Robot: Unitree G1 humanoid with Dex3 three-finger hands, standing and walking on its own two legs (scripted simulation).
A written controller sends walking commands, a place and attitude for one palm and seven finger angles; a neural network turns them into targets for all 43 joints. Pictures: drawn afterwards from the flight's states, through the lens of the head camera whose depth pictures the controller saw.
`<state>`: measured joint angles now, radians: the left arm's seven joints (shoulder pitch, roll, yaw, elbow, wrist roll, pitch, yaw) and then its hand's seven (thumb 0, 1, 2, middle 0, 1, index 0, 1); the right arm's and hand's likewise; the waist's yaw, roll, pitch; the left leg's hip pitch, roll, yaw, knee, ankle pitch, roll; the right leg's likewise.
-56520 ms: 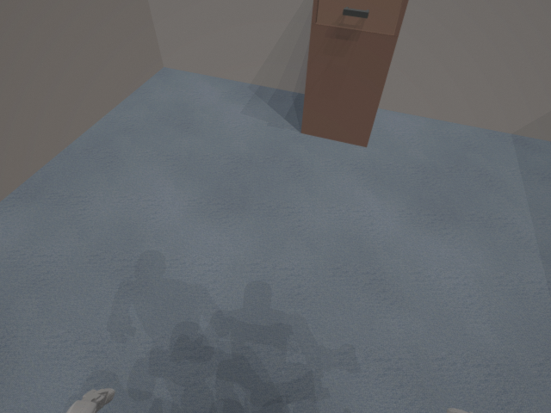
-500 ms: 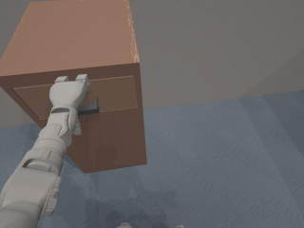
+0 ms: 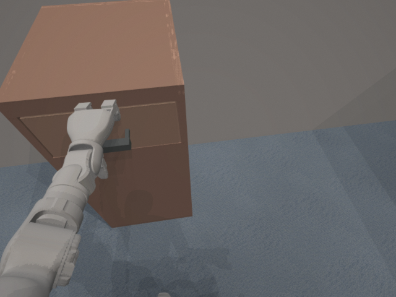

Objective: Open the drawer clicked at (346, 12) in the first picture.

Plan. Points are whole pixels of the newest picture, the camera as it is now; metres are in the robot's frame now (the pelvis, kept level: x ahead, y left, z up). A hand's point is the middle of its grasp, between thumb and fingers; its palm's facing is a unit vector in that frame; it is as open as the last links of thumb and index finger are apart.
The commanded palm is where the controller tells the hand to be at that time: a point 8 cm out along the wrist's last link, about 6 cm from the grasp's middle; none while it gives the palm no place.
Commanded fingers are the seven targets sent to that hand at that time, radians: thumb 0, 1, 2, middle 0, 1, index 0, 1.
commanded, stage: move the hooked fingers above the handle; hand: left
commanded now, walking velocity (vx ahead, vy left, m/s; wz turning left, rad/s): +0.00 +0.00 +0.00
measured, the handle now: (109, 140) +0.49 +0.22 -0.02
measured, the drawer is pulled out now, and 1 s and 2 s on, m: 0.00 0.00 0.00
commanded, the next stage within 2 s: lower the fingers behind the handle in 1.84 s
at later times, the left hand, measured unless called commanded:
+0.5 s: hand (101, 139) +0.45 +0.21 +0.04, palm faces -0.01 -0.01 -1.00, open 13.6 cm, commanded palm +0.44 +0.25 +0.09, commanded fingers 0.00 -0.50 0.30 -0.30 -1.20 -0.30 -1.20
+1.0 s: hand (101, 139) +0.45 +0.21 +0.04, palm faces -0.01 -0.01 -1.00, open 13.6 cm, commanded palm +0.44 +0.25 +0.09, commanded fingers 0.00 -0.50 0.30 -0.30 -1.20 -0.30 -1.20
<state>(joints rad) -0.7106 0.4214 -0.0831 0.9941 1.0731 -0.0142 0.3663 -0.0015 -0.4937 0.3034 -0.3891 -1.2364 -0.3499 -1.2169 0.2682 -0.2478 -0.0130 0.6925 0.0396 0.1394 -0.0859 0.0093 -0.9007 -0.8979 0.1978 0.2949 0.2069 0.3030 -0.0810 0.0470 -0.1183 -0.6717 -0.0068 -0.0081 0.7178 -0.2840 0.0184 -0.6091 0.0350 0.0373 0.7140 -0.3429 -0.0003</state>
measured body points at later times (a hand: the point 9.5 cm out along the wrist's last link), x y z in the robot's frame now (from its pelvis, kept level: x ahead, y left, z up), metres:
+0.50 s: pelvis +0.01 -0.01 +0.00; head +0.07 -0.02 +0.45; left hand +0.45 +0.21 +0.09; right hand +0.07 -0.27 -0.13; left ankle +0.03 +0.11 -0.71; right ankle +0.00 -0.12 -0.71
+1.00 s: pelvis +0.01 -0.01 +0.00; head +0.07 -0.03 +0.45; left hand +0.45 +0.21 +0.09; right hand +0.08 -0.28 -0.13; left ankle +0.03 +0.11 -0.71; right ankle +0.00 -0.12 -0.71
